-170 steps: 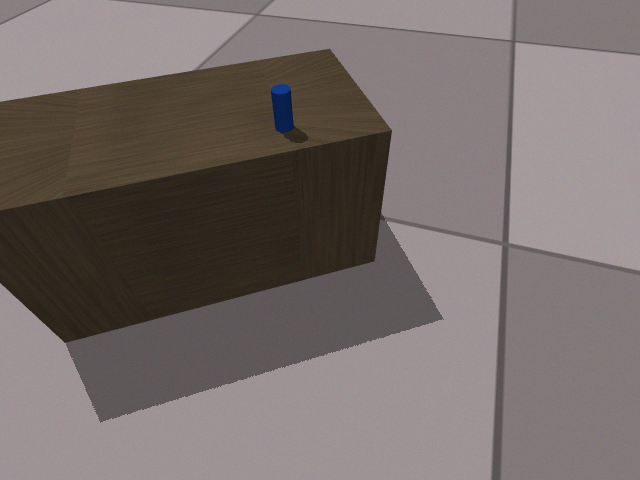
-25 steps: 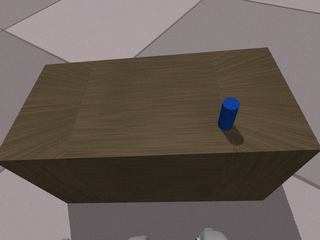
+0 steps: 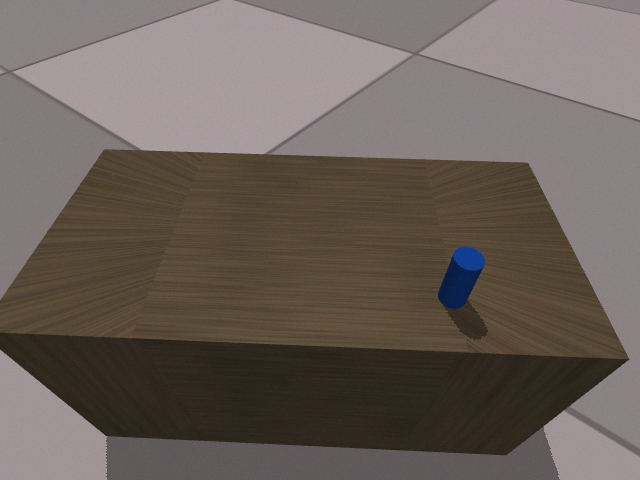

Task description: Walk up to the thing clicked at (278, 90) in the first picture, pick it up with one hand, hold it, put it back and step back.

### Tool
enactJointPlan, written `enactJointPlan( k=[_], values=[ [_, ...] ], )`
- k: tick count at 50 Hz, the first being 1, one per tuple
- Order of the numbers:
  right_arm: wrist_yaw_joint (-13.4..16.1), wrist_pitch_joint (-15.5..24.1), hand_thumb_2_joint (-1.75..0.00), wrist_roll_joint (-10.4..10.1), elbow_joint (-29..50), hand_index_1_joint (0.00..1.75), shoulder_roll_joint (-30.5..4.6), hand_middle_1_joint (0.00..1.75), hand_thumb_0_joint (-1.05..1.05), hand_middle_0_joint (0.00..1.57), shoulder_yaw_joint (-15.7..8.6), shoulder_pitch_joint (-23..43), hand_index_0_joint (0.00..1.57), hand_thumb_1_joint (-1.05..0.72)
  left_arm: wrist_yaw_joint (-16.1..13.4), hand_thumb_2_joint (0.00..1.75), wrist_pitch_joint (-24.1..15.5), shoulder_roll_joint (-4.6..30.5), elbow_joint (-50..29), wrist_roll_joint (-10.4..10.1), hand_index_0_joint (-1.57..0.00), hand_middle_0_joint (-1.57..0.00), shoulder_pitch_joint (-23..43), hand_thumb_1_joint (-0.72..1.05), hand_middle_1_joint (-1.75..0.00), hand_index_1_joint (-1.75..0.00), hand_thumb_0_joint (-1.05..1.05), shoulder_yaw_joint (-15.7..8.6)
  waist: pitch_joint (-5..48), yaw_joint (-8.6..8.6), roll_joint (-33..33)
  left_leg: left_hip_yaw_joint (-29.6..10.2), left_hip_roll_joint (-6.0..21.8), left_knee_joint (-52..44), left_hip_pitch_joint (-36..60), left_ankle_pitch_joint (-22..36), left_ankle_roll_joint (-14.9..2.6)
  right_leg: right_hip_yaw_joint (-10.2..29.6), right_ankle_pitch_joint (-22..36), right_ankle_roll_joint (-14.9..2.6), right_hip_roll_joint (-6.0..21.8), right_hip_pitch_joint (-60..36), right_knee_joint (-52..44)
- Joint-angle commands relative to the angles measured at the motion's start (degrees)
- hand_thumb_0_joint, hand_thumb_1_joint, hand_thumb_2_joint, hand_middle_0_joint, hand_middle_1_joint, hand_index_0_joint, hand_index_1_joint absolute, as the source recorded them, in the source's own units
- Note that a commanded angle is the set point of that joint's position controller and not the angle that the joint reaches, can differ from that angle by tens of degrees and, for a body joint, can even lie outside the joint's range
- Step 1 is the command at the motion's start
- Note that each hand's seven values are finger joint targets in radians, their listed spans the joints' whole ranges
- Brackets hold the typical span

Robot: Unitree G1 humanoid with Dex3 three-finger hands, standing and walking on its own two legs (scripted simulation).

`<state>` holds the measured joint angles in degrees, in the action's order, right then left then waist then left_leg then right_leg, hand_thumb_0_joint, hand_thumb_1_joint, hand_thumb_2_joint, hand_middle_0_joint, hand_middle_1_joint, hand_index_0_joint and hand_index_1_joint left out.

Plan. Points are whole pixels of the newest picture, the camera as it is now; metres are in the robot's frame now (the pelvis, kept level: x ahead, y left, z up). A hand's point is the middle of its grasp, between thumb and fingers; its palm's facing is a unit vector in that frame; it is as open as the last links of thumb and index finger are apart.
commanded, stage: walk up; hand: right
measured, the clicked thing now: (459, 279) +0.49 -0.23 -0.11
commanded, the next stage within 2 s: stand in 1.22 s
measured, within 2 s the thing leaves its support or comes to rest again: neither
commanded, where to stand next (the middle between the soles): +0.08 -0.01 m, yaw -3 degrees
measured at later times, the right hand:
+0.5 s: hand out of the picture +0.13 -0.26 -0.15, palm faces -0.04 +0.94 -0.33, open 7.3 cm
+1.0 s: hand out of the picture +0.09 -0.26 -0.15, palm faces -0.02 +0.94 -0.34, open 7.3 cm
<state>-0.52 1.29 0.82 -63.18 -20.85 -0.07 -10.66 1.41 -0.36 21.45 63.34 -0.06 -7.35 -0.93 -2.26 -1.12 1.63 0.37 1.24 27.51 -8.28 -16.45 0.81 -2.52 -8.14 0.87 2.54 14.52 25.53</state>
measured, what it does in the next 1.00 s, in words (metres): stands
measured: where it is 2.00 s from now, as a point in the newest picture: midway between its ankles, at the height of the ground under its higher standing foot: outside the picture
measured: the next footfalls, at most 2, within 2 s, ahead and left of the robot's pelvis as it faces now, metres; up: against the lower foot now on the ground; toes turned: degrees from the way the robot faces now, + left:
none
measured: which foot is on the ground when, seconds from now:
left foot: down 0.00-1.00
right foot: down 0.00-1.00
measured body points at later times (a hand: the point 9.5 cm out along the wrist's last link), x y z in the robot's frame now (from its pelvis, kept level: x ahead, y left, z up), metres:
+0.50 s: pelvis +0.02 -0.01 +0.01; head +0.03 -0.02 +0.46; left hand +0.10 +0.29 -0.12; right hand +0.13 -0.31 -0.13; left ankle -0.01 +0.13 -0.74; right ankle +0.06 -0.13 -0.74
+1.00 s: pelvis +0.02 -0.01 +0.01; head +0.03 -0.01 +0.46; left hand +0.11 +0.29 -0.12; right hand +0.09 -0.31 -0.13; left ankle -0.01 +0.13 -0.74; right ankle +0.06 -0.13 -0.74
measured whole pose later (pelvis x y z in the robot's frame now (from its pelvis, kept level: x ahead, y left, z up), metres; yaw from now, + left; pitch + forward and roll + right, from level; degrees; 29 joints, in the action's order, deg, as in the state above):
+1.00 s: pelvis +0.02 -0.01 +0.01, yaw +0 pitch -2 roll +0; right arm -0.2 0.5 0.6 -65.3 -20.2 -0.6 -6.9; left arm 0.8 -0.5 19.4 65.5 0.8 -3.4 -1.6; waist -3.0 -0.3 -0.4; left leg 0.2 1.6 19.1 -3.1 -13.7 1.5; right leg -3.0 -7.2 0.6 2.1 10.6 20.2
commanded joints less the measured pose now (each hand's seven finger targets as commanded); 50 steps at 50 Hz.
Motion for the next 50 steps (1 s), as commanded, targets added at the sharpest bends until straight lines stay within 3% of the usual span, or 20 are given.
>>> enactJointPlan(
  k=[1, 3, 8, 18, 27, 37, 50],
  values=[
    [1.00, 1.28, -0.90, -0.47, 3.66, 0.30, -12.84, 0.30, 0.00, 0.20, -2.58, 4.37, 0.20, -0.90, -0.73, 0.90, -1.59, 10.86, -2.28, -0.27, -0.20, -0.20, 3.65, 0.90, -0.30, -0.30, 0.00, -1.64, 2.88, -0.17, -4.74, -6.56, 6.39, -9.77, -4.49, 7.01, -2.97, 4.92, 3.58, -2.18, 4.51, -7.68, -4.05],
    [1.10, 1.09, -0.90, -0.66, 3.33, 0.30, -12.76, 0.30, 0.00, 0.20, -2.67, 4.44, 0.20, -0.90, -0.87, 0.90, -1.72, 10.93, -1.80, -0.31, -0.20, -0.20, 3.94, 0.90, -0.30, -0.30, 0.00, -1.58, 3.77, 0.24, -3.45, -5.77, 6.18, -9.10, -2.46, 9.97, -2.83, 4.88, 6.06, -2.18, 5.05, -8.09, -4.59],
    [1.05, 0.48, -0.90, -0.72, 2.70, 0.30, -12.37, 0.30, 0.00, 0.20, -2.88, 5.54, 0.20, -0.90, -1.11, 0.90, -1.75, 10.83, -0.88, -0.07, -0.20, -0.20, 5.31, 0.90, -0.30, -0.30, 0.00, -1.41, 3.41, 0.83, -1.10, -5.31, 5.68, -9.42, -0.74, 10.20, -2.78, 5.36, 5.41, -1.74, 5.67, -7.03, -6.26],
    [0.96, 0.15, -0.90, -0.70, 1.82, 0.30, -11.43, 0.30, 0.00, 0.20, -2.76, 7.83, 0.20, -0.90, -1.51, 0.90, -1.97, 10.36, -0.12, 0.31, -0.20, -0.20, 5.02, 0.90, -0.30, -0.30, 0.00, -1.75, 5.98, 0.45, 0.09, -4.41, 5.77, -10.15, 2.85, 15.03, -2.18, 5.05, 9.84, -1.33, 6.32, -9.16, -7.13],
    [0.90, 0.02, -0.90, -0.53, 1.21, 0.30, -11.22, 0.30, 0.00, 0.20, -2.79, 8.07, 0.20, -0.90, -1.67, 0.90, -1.67, 10.40, -0.28, 0.68, -0.20, -0.20, 6.39, 0.90, -0.30, -0.30, 0.00, -2.44, 4.51, 0.70, -1.13, -4.30, 5.61, -11.80, 0.46, 12.33, -1.84, 4.44, 6.86, -1.22, 5.85, -10.80, -7.89],
    [1.01, 0.20, -0.90, -0.31, 1.20, 0.30, -11.03, 0.30, 0.00, 0.20, -2.42, 6.81, 0.20, -0.90, -1.59, 0.90, -1.53, 10.17, -1.18, 0.58, -0.20, -0.20, 6.73, 0.90, -0.30, -0.30, 0.00, -2.68, 5.53, 0.53, -1.96, -3.91, 5.72, -12.02, 0.66, 13.43, -1.55, 4.72, 8.63, -1.43, 5.78, -11.99, -7.30],
    [0.98, 0.26, -0.90, -0.15, 1.68, 0.30, -11.10, 0.30, 0.00, 0.20, -2.50, 5.58, 0.20, -0.90, -1.32, 0.90, -1.24, 9.91, -1.55, 0.65, -0.20, -0.20, 6.61, 0.90, -0.30, -0.30, 0.00, -2.71, 3.42, 0.51, -1.74, -4.15, 5.41, -12.77, -0.41, 8.76, -1.92, 5.28, 3.37, -1.35, 4.99, -10.20, -8.08]
  ],
)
